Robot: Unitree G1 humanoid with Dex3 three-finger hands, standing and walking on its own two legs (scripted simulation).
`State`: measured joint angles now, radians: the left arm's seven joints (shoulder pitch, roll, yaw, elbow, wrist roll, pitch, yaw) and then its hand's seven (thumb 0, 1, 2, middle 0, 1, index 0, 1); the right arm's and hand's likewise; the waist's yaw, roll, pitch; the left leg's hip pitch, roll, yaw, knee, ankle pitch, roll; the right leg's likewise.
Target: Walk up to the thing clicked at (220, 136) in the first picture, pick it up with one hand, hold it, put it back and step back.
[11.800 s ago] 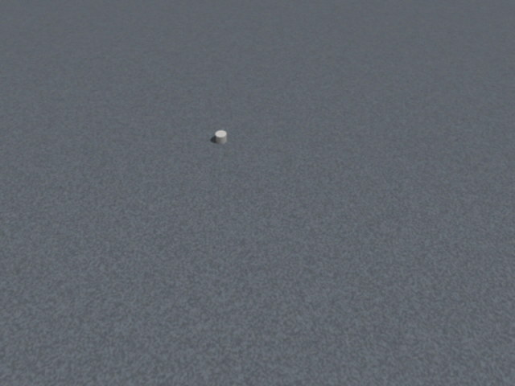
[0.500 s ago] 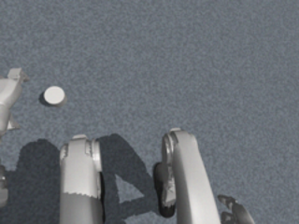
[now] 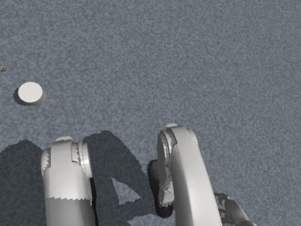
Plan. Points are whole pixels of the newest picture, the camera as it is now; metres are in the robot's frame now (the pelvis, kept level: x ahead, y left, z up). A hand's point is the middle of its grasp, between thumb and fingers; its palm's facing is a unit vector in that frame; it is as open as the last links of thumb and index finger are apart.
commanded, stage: rise first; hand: left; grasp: from above
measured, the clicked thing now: (33, 94) +0.49 +0.30 -0.31
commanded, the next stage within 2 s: approach in 0.22 s
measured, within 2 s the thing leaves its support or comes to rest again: neither
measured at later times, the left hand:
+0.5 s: hand (1, 96) +0.44 +0.34 -0.18, palm faces -0.45 -0.07 -0.89, open 14.1 cm
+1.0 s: hand (12, 84) +0.47 +0.31 -0.17, palm faces -0.52 -0.09 -0.85, open 14.1 cm
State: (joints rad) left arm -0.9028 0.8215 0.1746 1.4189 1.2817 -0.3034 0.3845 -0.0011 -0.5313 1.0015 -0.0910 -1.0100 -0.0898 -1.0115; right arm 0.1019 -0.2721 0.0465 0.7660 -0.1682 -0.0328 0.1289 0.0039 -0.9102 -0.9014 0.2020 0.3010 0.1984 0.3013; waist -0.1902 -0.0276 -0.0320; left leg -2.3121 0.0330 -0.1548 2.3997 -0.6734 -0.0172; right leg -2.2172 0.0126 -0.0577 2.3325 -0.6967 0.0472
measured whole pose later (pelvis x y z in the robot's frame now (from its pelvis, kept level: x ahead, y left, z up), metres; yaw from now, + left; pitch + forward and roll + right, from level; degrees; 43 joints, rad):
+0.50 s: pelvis +0.00 +0.00 -0.01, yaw -1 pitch +33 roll -9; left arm -0.94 0.84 0.11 1.45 1.28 -0.29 0.40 0.00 -0.53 0.99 -0.08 -1.03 -0.08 -1.03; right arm 0.11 -0.27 0.07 0.76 -0.18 -0.04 0.14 0.00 -0.91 -0.90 0.20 0.30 0.20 0.30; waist -0.22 -0.05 -0.01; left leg -2.34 0.03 -0.17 2.44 -0.69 -0.01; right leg -2.23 0.02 -0.07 2.36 -0.71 0.05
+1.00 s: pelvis +0.00 +0.00 -0.01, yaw -2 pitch +32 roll -8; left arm -1.02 0.85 0.11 1.51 1.16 -0.11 0.28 0.00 -0.54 0.98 -0.08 -1.05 -0.08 -1.04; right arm 0.16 -0.30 0.14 0.71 -0.13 -0.03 0.14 0.00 -0.91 -0.90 0.20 0.30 0.20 0.30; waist -0.29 0.01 0.04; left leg -2.33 0.05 -0.17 2.43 -0.68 -0.01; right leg -2.24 0.03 -0.07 2.35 -0.68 0.06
